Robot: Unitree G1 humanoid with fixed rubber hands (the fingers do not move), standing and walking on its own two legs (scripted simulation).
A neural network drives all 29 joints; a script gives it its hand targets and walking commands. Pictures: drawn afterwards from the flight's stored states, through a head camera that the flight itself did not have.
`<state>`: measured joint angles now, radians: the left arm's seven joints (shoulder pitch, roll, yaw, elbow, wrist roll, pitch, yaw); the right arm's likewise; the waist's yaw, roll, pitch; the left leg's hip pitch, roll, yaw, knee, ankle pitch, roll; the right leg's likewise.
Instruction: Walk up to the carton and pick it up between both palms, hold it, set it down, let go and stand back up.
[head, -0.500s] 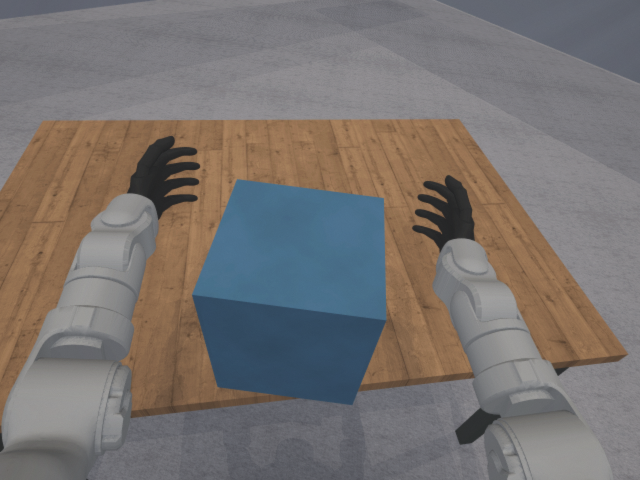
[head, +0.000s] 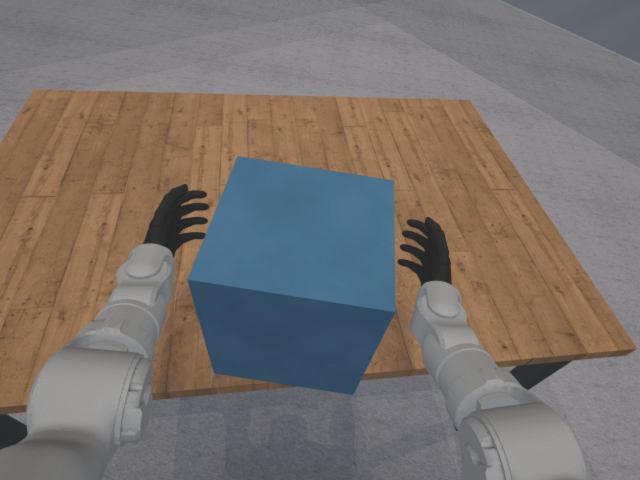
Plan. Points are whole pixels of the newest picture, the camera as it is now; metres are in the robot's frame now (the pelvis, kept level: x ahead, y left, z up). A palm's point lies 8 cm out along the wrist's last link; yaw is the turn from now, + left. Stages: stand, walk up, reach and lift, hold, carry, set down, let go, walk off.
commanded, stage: reach and lift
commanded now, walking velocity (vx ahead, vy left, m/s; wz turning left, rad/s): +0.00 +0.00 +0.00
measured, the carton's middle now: (298, 282) +0.39 +0.02 +0.01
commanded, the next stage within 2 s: none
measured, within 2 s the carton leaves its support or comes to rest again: neither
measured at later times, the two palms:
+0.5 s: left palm (184, 252) +0.42 +0.18 +0.03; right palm (413, 281) +0.38 -0.13 +0.04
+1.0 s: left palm (186, 264) +0.40 +0.17 +0.04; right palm (411, 292) +0.36 -0.13 +0.04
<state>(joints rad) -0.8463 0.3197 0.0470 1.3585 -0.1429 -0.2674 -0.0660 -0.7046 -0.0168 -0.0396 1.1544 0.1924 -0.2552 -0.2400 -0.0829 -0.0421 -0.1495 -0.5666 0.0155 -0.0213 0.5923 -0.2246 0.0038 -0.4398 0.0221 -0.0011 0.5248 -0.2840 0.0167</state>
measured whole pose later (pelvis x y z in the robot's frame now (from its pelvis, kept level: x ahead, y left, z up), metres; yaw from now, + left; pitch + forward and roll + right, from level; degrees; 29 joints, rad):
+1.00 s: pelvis +0.01 +0.01 +0.01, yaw +0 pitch +8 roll -2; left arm -0.71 0.06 0.43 1.14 0.38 -0.35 -0.05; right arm -0.59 0.18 -0.64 1.06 -0.43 -0.44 -0.16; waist -0.01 -0.08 -0.05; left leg -0.40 0.01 0.00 0.44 -0.17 0.02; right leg -0.25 0.01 0.01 0.31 -0.20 0.02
